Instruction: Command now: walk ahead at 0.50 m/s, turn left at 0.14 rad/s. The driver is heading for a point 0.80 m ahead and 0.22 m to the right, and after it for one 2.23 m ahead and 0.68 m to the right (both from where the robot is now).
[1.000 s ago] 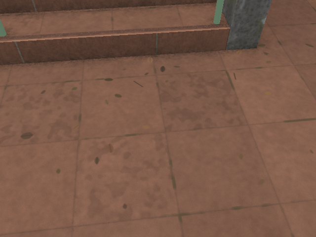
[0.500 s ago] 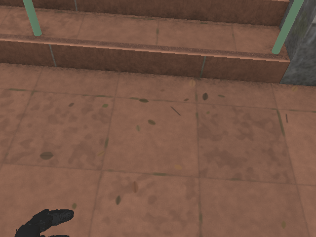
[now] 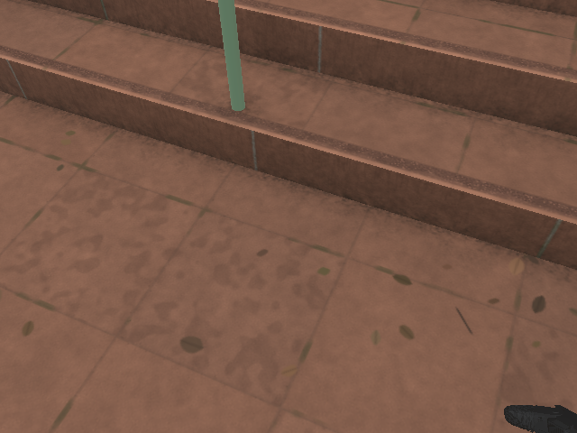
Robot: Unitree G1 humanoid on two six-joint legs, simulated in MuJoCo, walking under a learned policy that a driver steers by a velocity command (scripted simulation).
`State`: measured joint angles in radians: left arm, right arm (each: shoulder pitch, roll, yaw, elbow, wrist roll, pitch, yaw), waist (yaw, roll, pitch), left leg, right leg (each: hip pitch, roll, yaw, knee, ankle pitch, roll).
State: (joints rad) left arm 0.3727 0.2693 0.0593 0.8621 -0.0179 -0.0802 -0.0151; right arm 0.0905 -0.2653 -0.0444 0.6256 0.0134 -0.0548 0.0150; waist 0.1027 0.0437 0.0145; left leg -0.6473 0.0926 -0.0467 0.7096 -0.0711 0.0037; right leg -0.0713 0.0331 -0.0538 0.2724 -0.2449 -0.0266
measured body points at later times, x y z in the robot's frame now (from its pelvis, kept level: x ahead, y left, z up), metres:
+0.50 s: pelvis +0.26 +0.04 +0.00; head +0.28 +0.04 +0.45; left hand +0.47 +0.27 -0.10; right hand +0.26 -0.24 -0.12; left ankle +0.19 +0.15 -0.74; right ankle +0.40 -0.14 -0.68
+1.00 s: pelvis +0.52 -0.07 +0.00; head +0.55 -0.10 +0.45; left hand +0.66 +0.18 -0.12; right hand +0.57 -0.37 -0.11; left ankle +0.71 +0.02 -0.70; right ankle +0.46 -0.12 -0.74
